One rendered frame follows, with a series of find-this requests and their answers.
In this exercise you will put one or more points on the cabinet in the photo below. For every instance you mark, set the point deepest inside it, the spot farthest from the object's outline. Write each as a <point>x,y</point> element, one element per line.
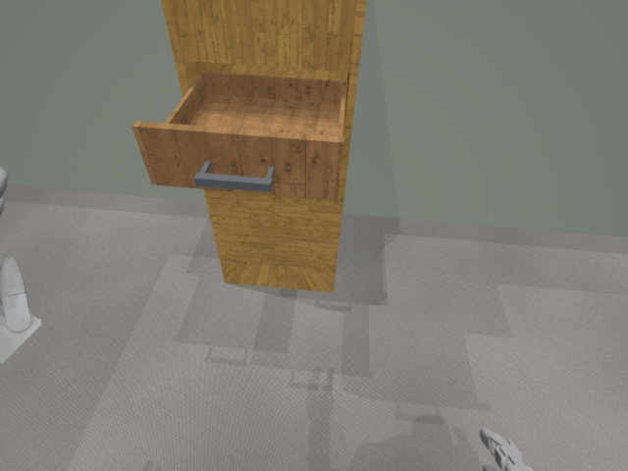
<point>263,239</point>

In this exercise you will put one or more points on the handle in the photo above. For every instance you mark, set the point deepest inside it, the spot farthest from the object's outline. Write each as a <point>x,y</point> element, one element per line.
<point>234,182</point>

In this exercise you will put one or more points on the drawer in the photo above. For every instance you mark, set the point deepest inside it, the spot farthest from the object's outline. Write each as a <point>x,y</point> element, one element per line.
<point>245,123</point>

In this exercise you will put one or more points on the right robot hand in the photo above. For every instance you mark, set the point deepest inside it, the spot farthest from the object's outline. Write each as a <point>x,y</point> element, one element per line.
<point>508,457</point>

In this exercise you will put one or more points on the left robot hand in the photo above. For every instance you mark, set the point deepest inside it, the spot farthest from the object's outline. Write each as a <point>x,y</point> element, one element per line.
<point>18,324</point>

